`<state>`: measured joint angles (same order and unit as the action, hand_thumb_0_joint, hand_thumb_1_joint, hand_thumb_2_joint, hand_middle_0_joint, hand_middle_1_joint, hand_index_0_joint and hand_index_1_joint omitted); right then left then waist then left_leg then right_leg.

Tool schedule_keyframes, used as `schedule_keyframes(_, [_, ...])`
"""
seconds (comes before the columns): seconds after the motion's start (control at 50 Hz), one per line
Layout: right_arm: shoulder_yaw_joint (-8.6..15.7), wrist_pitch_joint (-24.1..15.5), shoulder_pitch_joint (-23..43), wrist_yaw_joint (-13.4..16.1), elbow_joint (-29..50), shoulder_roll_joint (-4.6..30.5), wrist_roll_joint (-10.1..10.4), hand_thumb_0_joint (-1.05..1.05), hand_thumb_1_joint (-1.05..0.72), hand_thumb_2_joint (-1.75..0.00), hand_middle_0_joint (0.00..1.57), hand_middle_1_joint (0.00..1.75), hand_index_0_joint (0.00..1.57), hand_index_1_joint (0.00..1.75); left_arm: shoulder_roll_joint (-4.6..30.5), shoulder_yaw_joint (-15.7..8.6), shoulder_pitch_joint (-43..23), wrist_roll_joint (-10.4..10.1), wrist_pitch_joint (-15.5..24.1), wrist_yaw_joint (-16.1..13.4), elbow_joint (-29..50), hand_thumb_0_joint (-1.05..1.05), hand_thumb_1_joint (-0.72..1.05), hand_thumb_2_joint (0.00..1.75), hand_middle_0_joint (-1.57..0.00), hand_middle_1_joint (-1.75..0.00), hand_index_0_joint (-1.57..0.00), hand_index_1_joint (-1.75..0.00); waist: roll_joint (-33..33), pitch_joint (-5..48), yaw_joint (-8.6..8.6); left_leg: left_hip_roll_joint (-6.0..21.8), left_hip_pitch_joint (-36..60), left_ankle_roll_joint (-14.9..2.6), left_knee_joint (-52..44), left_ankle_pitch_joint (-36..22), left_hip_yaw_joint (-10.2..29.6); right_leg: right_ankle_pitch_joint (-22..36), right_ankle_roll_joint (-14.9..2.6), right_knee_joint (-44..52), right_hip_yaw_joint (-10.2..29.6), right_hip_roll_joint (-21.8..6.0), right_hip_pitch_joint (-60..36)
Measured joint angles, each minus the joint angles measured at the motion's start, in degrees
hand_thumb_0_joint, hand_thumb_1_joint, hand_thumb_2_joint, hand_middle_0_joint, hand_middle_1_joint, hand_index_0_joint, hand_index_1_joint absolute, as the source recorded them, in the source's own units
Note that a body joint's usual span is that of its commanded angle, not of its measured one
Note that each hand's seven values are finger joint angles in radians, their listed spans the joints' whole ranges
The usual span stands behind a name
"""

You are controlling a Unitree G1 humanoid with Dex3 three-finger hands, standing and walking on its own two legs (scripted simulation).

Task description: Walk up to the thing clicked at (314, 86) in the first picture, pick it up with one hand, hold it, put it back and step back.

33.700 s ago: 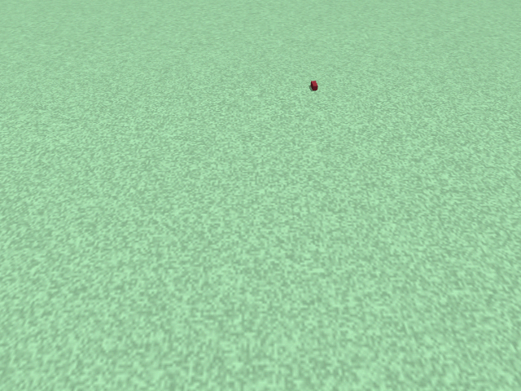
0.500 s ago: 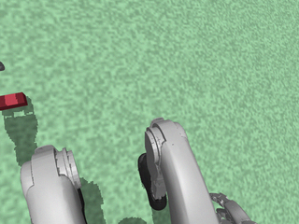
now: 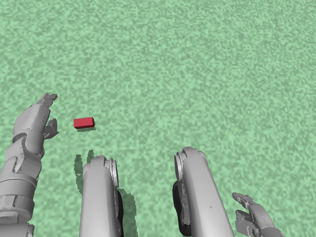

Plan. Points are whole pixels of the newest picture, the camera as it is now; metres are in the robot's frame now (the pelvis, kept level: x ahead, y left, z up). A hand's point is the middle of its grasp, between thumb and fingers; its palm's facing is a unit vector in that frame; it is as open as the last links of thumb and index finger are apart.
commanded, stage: home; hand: left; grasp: from above
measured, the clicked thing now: (84, 123) +0.49 +0.26 -0.42
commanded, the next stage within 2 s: none
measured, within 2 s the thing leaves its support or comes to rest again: neither
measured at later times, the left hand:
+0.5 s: hand (20, 180) +0.26 +0.21 +0.09, palm faces +0.07 -0.95 -0.30, open 7.4 cm
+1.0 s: hand out of the picture +0.22 +0.20 +0.24, palm faces +0.16 -0.96 -0.21, open 7.4 cm
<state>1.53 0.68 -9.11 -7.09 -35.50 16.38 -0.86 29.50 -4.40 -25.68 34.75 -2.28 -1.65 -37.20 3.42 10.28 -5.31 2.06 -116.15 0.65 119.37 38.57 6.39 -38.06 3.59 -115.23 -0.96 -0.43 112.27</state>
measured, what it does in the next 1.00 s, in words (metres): rises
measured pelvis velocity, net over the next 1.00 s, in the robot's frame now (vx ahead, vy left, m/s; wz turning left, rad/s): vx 0.08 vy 0.00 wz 0.10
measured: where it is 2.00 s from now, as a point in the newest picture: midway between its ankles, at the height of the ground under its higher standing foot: (150, 223)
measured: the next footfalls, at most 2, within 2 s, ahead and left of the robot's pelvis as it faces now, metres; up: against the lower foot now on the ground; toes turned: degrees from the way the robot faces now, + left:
none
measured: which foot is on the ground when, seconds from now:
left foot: down 0.00-1.00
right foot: down 0.00-1.00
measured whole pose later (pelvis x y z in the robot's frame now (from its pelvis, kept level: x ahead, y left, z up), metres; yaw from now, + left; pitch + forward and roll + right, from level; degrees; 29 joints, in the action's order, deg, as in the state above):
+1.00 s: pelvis +0.08 +0.00 +0.28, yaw +6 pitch +10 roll -3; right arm -1.3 -13.0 -16.4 11.2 -29.8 12.6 1.0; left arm 12.6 -2.3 29.7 -3.1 -26.8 -1.7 8.5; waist 3.5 10.6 -2.6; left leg 2.8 -41.0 1.0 58.2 27.6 3.3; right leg -26.5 2.3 -53.6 -2.8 -1.6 37.3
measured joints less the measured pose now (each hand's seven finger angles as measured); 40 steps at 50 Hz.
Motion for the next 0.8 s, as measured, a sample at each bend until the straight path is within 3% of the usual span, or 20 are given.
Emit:
schedule_keyframes(0.08, [0.82,-0.42,2.62,2.07,1.46,0.74,0.86,0.01,-0.90,-0.89,0.21,0.30,0.20,0.30,-2.95,0.86,6.28,-5.86,-1.42,0.71,7.12,0.00,0.82,0.88,-0.22,-0.31,-0.22,-0.31,-0.87,0.41,1.74,-0.12,5.42,0.30,-4.89,-1.12,-0.33,0.85,-0.47,4.43,-0.18,-0.45,-5.24])
schedule_keyframes(0.2, [0.67,-1.94,5.93,5.09,3.57,0.03,1.93,0.01,-0.91,-0.89,0.20,0.30,0.20,0.30,-6.69,1.43,14.69,-14.72,-6.57,-0.04,15.61,0.00,0.87,0.89,-0.22,-0.30,-0.22,-0.30,-1.49,0.66,2.90,-0.05,14.11,0.54,-12.13,-2.49,-0.72,2.09,-0.87,11.31,-0.48,-0.79,-13.71])
schedule_keyframes(0.34, [-1.45,-3.96,6.18,8.47,4.83,-2.63,2.70,0.01,-0.90,-0.89,0.20,0.30,0.20,0.30,-9.97,2.02,23.97,-25.72,-13.52,-0.98,23.40,0.01,0.89,0.89,-0.21,-0.30,-0.21,-0.30,-1.54,0.67,2.70,0.19,26.28,0.61,-21.83,-3.80,-1.29,3.43,-1.15,20.91,-0.80,-1.01,-25.75])
schedule_keyframes(0.44, [-3.11,-5.31,3.41,10.75,5.01,-4.25,3.18,0.01,-0.90,-0.89,0.21,0.30,0.20,0.30,-12.11,1.71,30.01,-31.24,-17.55,-2.11,27.72,0.01,0.89,0.89,-0.21,-0.30,-0.21,-0.30,-1.30,0.45,2.15,0.37,35.83,0.67,-29.65,-4.87,-1.59,4.63,-1.25,28.92,-1.15,-1.09,-35.38])
schedule_keyframes(0.52, [-4.24,-6.43,0.07,12.81,4.45,-4.99,3.40,0.01,-0.90,-0.89,0.21,0.30,0.20,0.30,-13.82,0.91,34.26,-34.67,-19.99,-2.90,30.27,0.01,0.90,0.89,-0.21,-0.30,-0.21,-0.30,-1.19,0.27,1.75,0.57,43.79,0.67,-36.29,-5.91,-1.78,5.86,-1.29,35.83,-1.47,-1.05,-43.44])
schedule_keyframes(0.6, [-4.64,-7.78,-3.45,14.78,4.05,-5.26,3.35,0.01,-0.90,-0.89,0.21,0.30,0.20,0.30,-15.01,0.34,38.72,-36.87,-21.51,-3.08,33.10,0.01,0.90,0.89,-0.21,-0.30,-0.21,-0.30,-1.15,0.13,1.37,0.79,51.56,0.66,-42.85,-7.09,-2.08,7.24,-1.40,42.64,-1.65,-0.95,-51.25])
schedule_keyframes(0.8, [-3.45,-10.72,-8.99,17.84,5.05,-4.28,2.74,0.02,-0.90,-0.89,0.21,0.30,0.20,0.30,-16.74,1.31,50.94,-38.51,-23.70,-2.16,43.04,0.01,0.90,0.90,-0.21,-0.30,-0.21,-0.30,-0.19,0.34,1.33,1.20,68.31,0.46,-56.51,-9.95,-2.97,10.67,-1.41,57.06,-1.68,-0.66,-68.13])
